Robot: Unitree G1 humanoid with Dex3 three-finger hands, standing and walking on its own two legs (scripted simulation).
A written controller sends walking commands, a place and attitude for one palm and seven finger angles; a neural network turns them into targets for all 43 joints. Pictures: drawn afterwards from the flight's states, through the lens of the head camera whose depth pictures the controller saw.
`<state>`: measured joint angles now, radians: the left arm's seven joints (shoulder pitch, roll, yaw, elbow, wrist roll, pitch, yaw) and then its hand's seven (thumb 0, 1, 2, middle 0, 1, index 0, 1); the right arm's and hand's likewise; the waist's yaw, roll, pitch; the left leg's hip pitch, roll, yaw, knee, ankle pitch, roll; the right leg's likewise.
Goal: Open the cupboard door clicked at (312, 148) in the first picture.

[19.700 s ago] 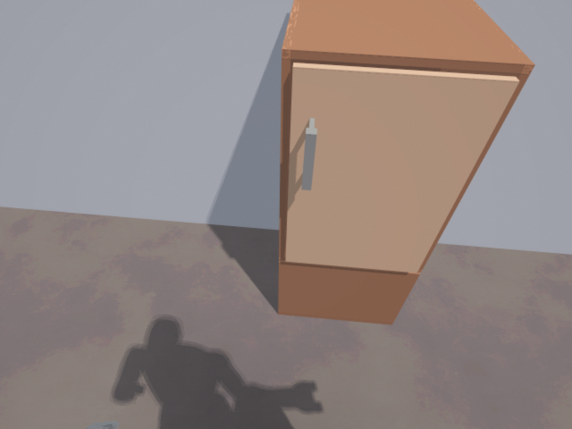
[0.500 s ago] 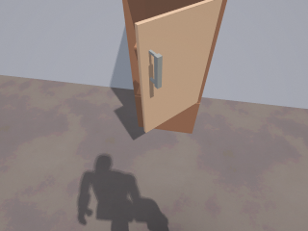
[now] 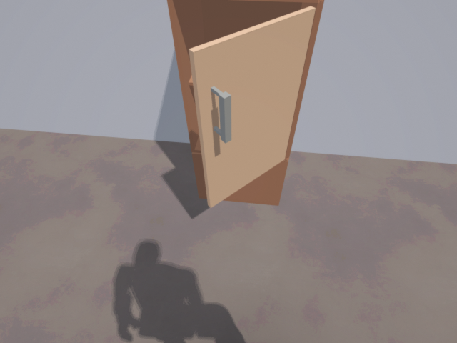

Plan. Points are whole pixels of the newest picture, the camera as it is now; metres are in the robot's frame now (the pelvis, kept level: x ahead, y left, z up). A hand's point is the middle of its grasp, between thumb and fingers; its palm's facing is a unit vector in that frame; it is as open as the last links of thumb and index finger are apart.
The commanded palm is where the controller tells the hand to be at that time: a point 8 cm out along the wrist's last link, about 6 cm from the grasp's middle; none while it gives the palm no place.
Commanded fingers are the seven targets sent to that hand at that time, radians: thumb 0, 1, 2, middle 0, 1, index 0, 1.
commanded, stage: let the arm hang, fingers relaxed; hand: left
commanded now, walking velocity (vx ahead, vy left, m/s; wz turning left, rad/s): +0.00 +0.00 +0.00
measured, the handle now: (220, 115) +0.63 +0.05 +0.03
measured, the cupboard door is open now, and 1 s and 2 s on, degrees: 46 46 46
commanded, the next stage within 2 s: look to check the result in 0.06 s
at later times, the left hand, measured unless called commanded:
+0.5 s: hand out of the picture +0.05 +0.19 -0.17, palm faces +0.02 -0.97 -0.23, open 7.4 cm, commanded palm none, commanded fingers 0.00 0.90 0.90 -0.20 -0.30 -0.20 -0.30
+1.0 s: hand out of the picture +0.08 +0.20 -0.18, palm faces -0.07 -0.97 -0.25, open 7.4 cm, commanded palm none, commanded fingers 0.00 0.90 0.90 -0.20 -0.30 -0.20 -0.30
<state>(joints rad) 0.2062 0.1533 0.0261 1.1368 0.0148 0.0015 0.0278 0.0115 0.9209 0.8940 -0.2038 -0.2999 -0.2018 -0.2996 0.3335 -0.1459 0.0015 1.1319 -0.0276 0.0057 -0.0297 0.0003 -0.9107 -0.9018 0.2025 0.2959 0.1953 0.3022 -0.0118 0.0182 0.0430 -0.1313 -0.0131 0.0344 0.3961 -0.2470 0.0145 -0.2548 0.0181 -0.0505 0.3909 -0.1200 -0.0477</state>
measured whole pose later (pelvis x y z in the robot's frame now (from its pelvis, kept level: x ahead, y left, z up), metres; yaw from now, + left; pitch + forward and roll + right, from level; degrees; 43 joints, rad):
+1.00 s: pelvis +0.02 +0.00 -0.01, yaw -6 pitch -1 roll +1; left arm 0.17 0.20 0.06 1.08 0.02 0.05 0.01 0.01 0.90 0.89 -0.20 -0.30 -0.20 -0.30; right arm 0.22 -0.18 -0.02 1.05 -0.03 0.02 -0.04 0.00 -0.91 -0.90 0.20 0.30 0.20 0.30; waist 0.00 0.00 0.09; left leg -0.13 0.01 0.13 0.47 -0.33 0.01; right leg -0.32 0.05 0.04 0.54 -0.20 -0.05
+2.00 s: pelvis +0.03 -0.02 -0.02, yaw -41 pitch +0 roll +0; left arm 0.14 0.27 0.07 0.87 0.03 0.04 -0.01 0.01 0.91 0.89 -0.20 -0.30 -0.20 -0.30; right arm 0.19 -0.27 -0.05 0.91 -0.01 0.06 -0.02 0.01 -0.91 -0.90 0.21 0.30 0.20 0.30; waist -0.01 0.01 0.14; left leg -0.41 0.08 0.04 1.05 -0.55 -0.05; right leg -0.35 0.01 0.04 0.62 -0.26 -0.01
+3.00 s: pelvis +0.08 -0.17 -0.01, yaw -77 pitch +1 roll +0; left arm 0.07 0.25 0.07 0.90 0.03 0.04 -0.08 0.01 0.91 0.90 -0.20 -0.30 -0.20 -0.30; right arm 0.44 -0.21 -0.02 0.99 -0.05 -0.05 -0.01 0.00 -0.91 -0.90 0.21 0.30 0.20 0.30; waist -0.05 -0.01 0.09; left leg 0.00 0.14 0.26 0.39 -0.38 -0.08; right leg -0.56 -0.07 -0.11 0.75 -0.25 -0.02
